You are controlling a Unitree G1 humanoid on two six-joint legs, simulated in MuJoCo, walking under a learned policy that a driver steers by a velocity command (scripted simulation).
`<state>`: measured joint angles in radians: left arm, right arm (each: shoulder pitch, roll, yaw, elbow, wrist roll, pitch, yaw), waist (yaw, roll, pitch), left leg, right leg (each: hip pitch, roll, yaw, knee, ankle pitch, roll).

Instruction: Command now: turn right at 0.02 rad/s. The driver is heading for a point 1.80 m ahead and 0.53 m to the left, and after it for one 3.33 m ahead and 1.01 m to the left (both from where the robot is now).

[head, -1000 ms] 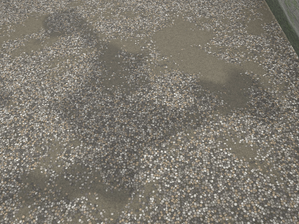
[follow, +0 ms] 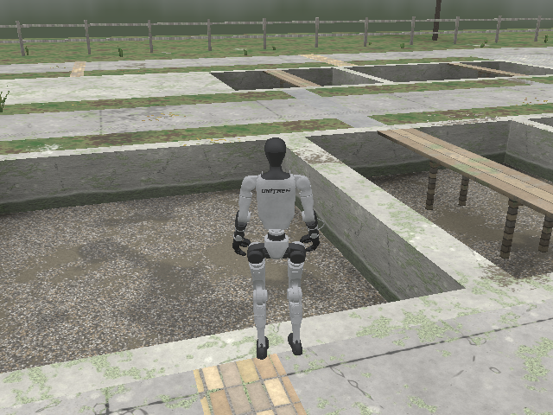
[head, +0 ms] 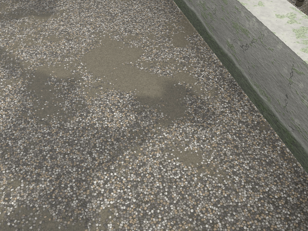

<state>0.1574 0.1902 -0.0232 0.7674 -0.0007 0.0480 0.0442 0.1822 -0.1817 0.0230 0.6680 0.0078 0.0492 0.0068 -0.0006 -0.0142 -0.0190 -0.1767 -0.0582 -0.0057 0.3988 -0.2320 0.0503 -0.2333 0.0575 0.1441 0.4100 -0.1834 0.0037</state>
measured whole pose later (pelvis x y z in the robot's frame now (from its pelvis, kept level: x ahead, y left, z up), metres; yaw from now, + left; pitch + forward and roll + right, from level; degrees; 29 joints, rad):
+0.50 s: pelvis +0.05 +0.00 -0.01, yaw +1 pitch +0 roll +0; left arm 0.19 0.21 -0.02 0.77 0.01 0.06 0.06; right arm 0.27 -0.20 0.03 0.72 0.00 0.04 -0.03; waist 0.00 -0.01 -0.03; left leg -0.14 -0.07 -0.01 0.50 -0.36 0.06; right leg -0.21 0.05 0.13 0.56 -0.34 -0.01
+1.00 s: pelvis +0.04 -0.02 -0.03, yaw +1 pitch -1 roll +0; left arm 0.12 0.18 -0.04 0.65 0.01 0.07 0.05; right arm 0.19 -0.17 0.04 0.62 -0.02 0.06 -0.04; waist 0.01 0.00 0.00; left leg -0.22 -0.03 -0.01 0.70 -0.47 0.03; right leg -0.28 0.09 0.07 0.72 -0.42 -0.05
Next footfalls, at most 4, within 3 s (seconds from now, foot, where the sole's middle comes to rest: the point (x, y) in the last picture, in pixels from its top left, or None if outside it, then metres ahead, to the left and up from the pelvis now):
none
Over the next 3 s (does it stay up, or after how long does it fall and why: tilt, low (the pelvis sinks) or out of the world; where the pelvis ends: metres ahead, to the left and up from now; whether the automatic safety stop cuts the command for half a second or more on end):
stays up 0.04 -0.01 -0.02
